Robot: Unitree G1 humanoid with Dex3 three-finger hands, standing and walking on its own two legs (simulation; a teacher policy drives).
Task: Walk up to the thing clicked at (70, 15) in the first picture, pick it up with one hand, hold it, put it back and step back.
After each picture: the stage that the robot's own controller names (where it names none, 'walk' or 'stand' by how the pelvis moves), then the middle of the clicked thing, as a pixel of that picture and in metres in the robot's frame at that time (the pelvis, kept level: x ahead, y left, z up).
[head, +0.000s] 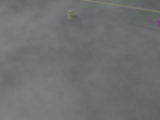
stand; (69, 14) +2.08 +0.22 -0.72
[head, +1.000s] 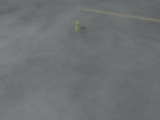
walk; (77, 26) +1.95 +0.27 -0.72
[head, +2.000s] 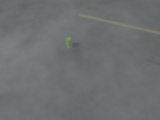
walk; (69, 42) +1.31 +0.28 -0.72
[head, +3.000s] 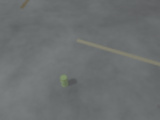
walk; (64, 80) +0.84 +0.25 -0.71
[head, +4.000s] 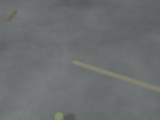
walk; (59, 119) +0.49 +0.21 -0.70
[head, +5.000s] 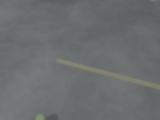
stand; out of the picture +0.44 +0.36 -0.70
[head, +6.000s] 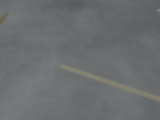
stand; out of the picture +0.43 +0.34 -0.72
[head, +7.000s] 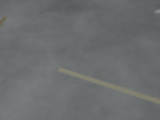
stand; out of the picture +0.42 +0.36 -0.72
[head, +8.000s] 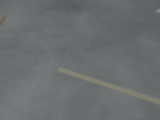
stand; out of the picture +0.41 +0.36 -0.72
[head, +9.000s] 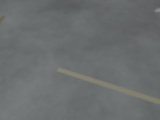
stand; out of the picture +0.40 +0.37 -0.72
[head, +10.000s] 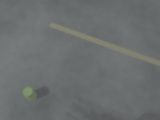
go down; (29, 93) +0.43 +0.36 -0.58
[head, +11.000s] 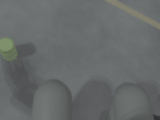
go down; (7, 49) +0.47 +0.36 -0.30
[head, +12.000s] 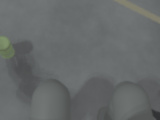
go down; (4, 47) +0.48 +0.37 -0.31
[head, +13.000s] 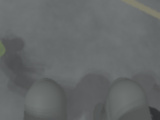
close in; out of the picture +0.48 +0.37 -0.30
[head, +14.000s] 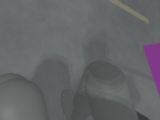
close in; out of the picture +0.45 +0.41 -0.23
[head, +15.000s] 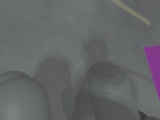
lift; out of the picture +0.44 +0.38 -0.22
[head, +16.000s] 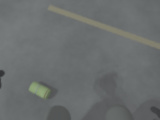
lift; (40, 90) +0.42 +0.27 -0.51
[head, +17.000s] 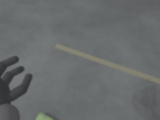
go down; out of the picture +0.38 +0.26 -0.63
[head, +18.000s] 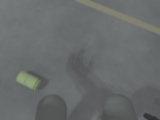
approach; (29, 80) +0.40 +0.28 -0.46
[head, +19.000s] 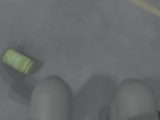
go down; (18, 61) +0.42 +0.28 -0.30
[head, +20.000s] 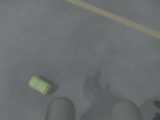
walk; (40, 85) +0.40 +0.28 -0.48
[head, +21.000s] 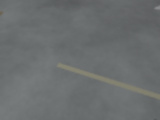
stand; out of the picture +0.33 +0.27 -0.68
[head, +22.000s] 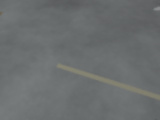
stand; out of the picture +0.33 +0.27 -0.68
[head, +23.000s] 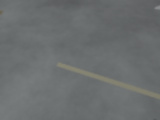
stand; out of the picture +0.32 +0.28 -0.68
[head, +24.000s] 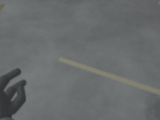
stand; out of the picture +0.32 +0.28 -0.67
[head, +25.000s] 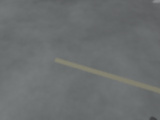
close; out of the picture +0.33 +0.29 -0.68
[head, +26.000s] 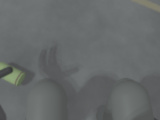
close in; (10, 73) +0.39 +0.31 -0.32
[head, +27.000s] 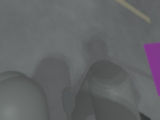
stand; out of the picture +0.35 +0.33 -0.26
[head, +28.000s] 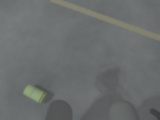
close; (35, 93) +0.37 +0.29 -0.47
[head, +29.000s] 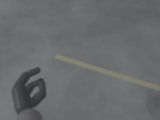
close; out of the picture +0.33 +0.29 -0.69
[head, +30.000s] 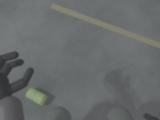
close; (37, 96) +0.38 +0.28 -0.51
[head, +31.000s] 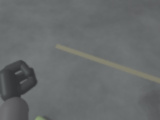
crouch; out of the picture +0.37 +0.27 -0.63
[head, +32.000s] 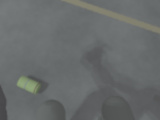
crouch; (29, 84) +0.40 +0.28 -0.48
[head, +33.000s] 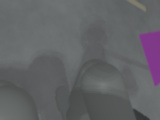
lower; out of the picture +0.41 +0.32 -0.27
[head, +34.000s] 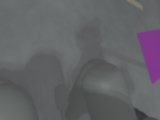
lower; out of the picture +0.42 +0.33 -0.26
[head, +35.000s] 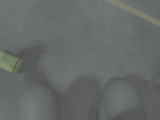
lower; (6, 61) +0.44 +0.29 -0.31
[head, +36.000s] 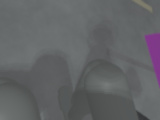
lower; out of the picture +0.44 +0.32 -0.27
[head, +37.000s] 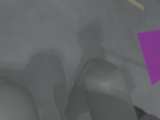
loosen; out of the picture +0.44 +0.33 -0.27
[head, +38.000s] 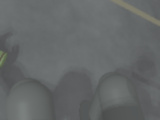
withdraw; out of the picture +0.45 +0.30 -0.29
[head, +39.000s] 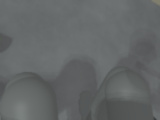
stand; out of the picture +0.46 +0.30 -0.27
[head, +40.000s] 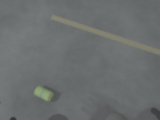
stand; (44, 93) +0.44 +0.26 -0.56
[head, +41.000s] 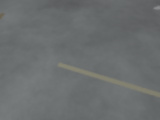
stand; out of the picture +0.41 +0.25 -0.69
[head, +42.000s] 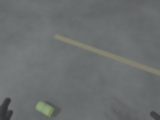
withdraw; (45, 108) +0.42 +0.25 -0.63
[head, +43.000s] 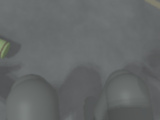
close in; out of the picture +0.47 +0.29 -0.27
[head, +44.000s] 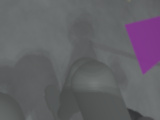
hold; out of the picture +0.44 +0.34 -0.27
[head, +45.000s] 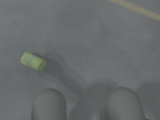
walk; (33, 61) +0.49 +0.25 -0.40
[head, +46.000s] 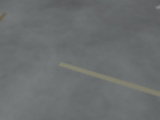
stand; out of the picture +0.43 +0.24 -0.69
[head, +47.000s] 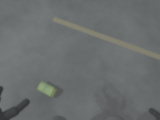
withdraw; (47, 89) +0.48 +0.23 -0.56
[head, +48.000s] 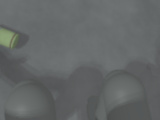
approach; (1, 36) +0.52 +0.27 -0.29
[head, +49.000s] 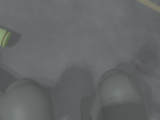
hold; out of the picture +0.52 +0.28 -0.28
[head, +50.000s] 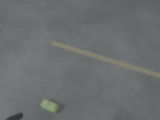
rise; (50, 105) +0.49 +0.22 -0.63
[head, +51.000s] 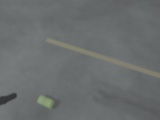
withdraw; (46, 101) +0.50 +0.22 -0.70
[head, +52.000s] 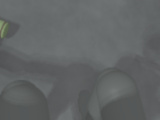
lower; out of the picture +0.56 +0.27 -0.31
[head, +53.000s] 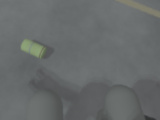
stand; (34, 48) +0.56 +0.23 -0.38
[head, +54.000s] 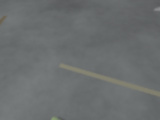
withdraw; out of the picture +0.50 +0.20 -0.68
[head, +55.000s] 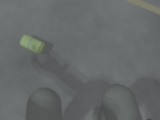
withdraw; (33, 44) +0.57 +0.22 -0.40
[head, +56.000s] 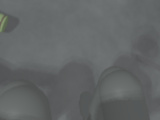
stand; out of the picture +0.56 +0.27 -0.27
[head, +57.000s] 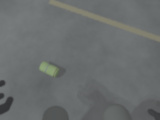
stand; (49, 69) +0.56 +0.21 -0.52
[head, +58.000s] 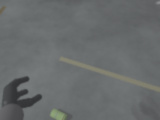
rise; (58, 115) +0.51 +0.20 -0.70
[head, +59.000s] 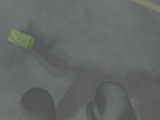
withdraw; (22, 39) +0.57 +0.23 -0.41
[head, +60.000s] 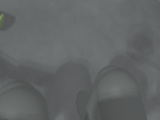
stand; out of the picture +0.57 +0.27 -0.28
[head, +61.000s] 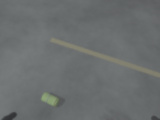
stand; (50, 99) +0.53 +0.19 -0.63
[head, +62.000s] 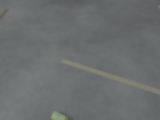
stand; (59, 118) +0.51 +0.18 -0.68
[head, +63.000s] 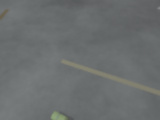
stand; (59, 118) +0.52 +0.18 -0.68
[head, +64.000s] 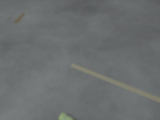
stand; (66, 119) +0.54 +0.16 -0.74
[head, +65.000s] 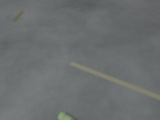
stand; (65, 118) +0.52 +0.18 -0.75
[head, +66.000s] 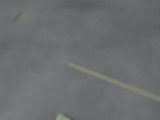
walk; out of the picture +0.51 +0.19 -0.75
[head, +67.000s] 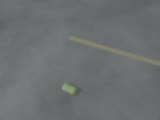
walk; (69, 89) +0.63 +0.19 -0.73
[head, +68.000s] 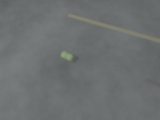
walk; (67, 56) +0.94 +0.18 -0.72
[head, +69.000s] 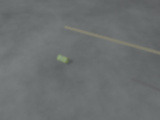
stand; (63, 59) +1.14 +0.22 -0.73
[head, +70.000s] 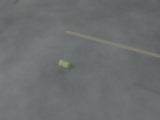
stand; (64, 64) +1.12 +0.21 -0.75
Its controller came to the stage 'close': yes
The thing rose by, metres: 0.01
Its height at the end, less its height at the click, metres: -0.02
